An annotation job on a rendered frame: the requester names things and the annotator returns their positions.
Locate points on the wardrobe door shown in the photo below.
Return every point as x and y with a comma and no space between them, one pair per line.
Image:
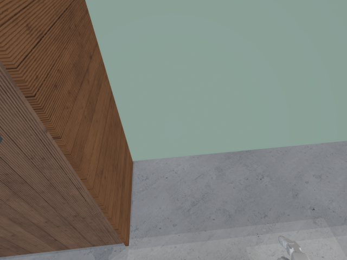
44,205

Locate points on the robot right hand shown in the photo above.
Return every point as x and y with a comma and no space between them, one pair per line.
293,249

